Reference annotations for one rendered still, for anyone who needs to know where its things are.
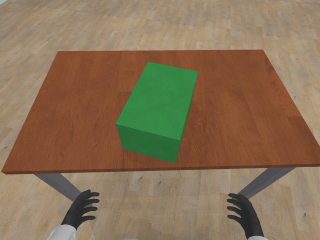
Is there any robot left forearm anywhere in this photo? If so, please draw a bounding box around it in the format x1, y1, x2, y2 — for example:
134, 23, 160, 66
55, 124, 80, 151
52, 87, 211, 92
46, 224, 77, 240

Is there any carton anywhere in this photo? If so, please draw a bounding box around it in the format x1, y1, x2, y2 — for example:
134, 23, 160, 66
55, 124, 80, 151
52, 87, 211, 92
116, 62, 198, 164

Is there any table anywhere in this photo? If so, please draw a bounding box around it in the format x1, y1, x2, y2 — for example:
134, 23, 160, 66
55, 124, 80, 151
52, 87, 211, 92
1, 49, 320, 208

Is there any robot left hand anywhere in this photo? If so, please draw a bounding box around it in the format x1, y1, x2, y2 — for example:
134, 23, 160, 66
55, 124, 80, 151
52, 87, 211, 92
61, 189, 100, 231

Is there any robot right hand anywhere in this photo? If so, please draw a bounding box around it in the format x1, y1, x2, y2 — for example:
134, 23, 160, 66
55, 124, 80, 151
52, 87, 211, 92
226, 193, 264, 240

